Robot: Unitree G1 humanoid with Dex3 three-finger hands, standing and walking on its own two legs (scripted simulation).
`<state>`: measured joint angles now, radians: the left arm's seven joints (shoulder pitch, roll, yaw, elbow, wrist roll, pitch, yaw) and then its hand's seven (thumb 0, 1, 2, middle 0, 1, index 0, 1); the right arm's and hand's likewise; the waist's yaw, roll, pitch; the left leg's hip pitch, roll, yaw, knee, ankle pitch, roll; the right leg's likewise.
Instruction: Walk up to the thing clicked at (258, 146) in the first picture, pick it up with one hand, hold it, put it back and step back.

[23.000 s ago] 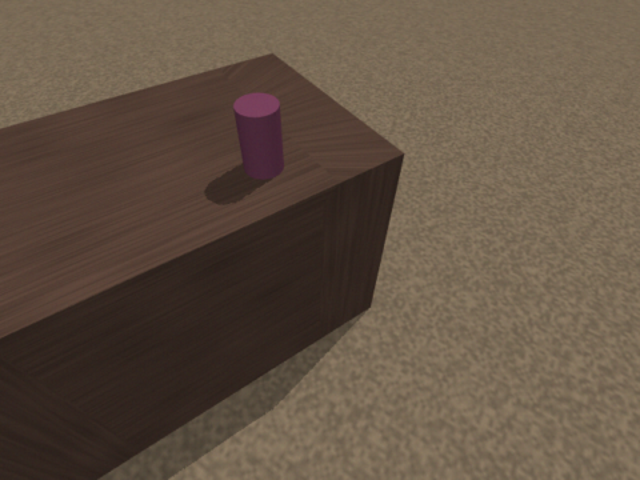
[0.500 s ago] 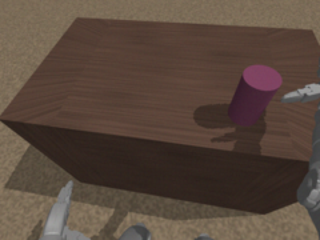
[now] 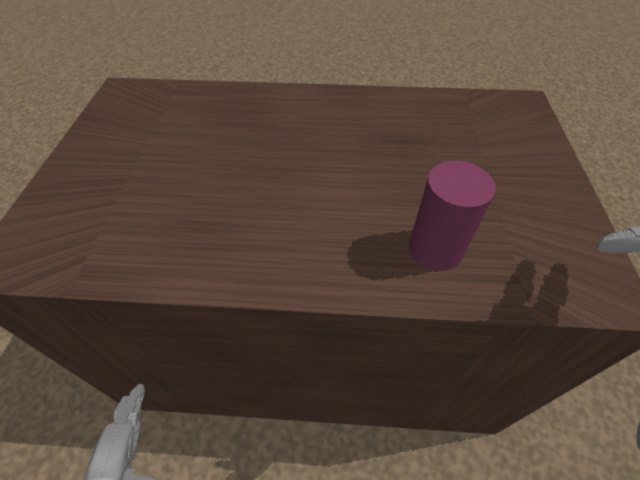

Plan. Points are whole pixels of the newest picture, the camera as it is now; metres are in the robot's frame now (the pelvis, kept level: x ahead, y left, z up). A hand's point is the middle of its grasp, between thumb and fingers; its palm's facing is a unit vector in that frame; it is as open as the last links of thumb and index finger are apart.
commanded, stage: sink last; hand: right
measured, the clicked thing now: (447, 218) +0.47 -0.17 +0.02
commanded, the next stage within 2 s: home in 0.88 s
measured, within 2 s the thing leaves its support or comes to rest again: neither
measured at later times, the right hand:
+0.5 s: hand (626, 415) +0.18 -0.25 +0.11, palm faces +0.37 +0.83 -0.42, open 17.6 cm
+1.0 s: hand out of the picture +0.14 -0.25 +0.11, palm faces +0.39 +0.81 -0.44, open 17.5 cm
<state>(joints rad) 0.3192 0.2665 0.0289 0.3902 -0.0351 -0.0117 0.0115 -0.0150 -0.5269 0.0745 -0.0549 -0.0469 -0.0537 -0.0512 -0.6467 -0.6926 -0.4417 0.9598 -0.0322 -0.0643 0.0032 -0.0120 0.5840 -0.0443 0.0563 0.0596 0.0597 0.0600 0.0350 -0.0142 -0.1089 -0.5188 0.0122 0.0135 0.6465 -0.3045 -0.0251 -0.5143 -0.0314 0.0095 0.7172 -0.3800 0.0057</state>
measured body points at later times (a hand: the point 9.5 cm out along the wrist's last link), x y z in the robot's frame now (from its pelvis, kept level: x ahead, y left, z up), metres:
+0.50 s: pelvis -0.01 +0.01 +0.01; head -0.01 +0.04 +0.46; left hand +0.17 +0.28 -0.06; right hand +0.15 -0.29 +0.13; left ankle +0.00 +0.14 -0.72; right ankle -0.02 -0.12 -0.72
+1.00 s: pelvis -0.03 +0.03 +0.01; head -0.03 +0.05 +0.46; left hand +0.13 +0.29 -0.07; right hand +0.12 -0.29 +0.14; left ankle +0.00 +0.14 -0.72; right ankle -0.02 -0.12 -0.72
